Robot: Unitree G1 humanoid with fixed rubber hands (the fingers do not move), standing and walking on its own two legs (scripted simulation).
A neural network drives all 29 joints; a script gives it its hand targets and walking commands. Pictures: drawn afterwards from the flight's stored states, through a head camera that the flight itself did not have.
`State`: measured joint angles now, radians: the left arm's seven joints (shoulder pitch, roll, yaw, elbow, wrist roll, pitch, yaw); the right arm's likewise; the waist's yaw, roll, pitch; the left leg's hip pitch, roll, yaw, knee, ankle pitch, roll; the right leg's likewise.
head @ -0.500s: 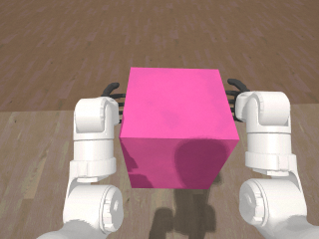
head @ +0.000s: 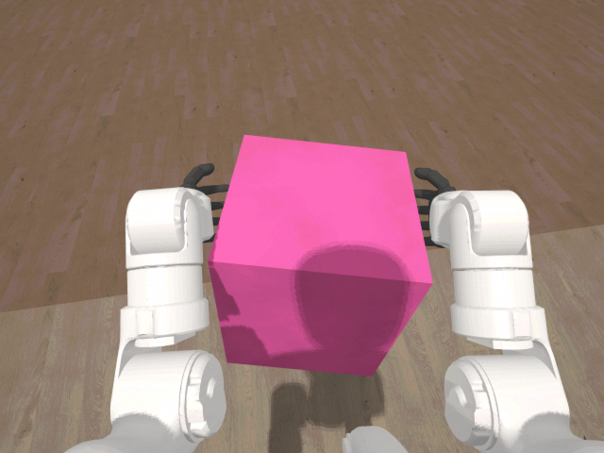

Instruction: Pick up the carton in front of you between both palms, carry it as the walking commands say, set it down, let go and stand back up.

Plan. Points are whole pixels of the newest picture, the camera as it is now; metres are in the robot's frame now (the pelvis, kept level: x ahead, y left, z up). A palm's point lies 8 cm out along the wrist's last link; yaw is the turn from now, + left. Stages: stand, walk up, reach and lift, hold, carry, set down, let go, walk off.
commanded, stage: carry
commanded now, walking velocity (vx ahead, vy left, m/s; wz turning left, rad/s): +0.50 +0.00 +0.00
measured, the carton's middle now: (311, 262) +0.37 -0.02 +0.05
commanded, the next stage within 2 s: none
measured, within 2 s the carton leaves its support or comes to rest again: neither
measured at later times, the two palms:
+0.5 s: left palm (166, 39) +0.69 +0.16 +0.23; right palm (349, 22) +0.72 -0.13 +0.22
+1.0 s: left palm out of the picture +1.06 +0.12 +0.28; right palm out of the picture +1.05 -0.17 +0.27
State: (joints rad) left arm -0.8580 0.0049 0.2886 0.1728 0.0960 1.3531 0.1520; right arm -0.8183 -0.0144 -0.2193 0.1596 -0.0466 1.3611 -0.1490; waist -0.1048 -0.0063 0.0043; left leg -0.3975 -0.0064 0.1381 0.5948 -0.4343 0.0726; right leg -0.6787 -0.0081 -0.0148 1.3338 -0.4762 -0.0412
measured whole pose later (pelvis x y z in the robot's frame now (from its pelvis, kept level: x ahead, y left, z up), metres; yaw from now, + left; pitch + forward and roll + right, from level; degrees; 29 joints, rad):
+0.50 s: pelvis +0.33 -0.03 +0.05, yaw +1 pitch +4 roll +0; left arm -0.90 0.00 0.26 0.13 0.03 1.35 0.20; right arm -0.89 -0.02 -0.30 0.09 -0.11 1.41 -0.12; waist 0.12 0.00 -0.01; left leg -0.81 0.06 0.06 1.06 -0.40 0.04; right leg -0.22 -0.01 -0.14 0.48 -0.49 -0.03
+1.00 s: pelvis +0.67 -0.01 +0.09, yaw +0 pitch +4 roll -3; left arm -0.93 -0.02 0.30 0.14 0.13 1.33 0.16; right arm -0.93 -0.05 -0.24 0.18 -0.06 1.39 -0.17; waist -0.03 0.06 -0.02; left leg -0.22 0.09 0.09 0.75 -0.57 0.01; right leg -0.62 0.01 -0.17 0.74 -0.33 -0.07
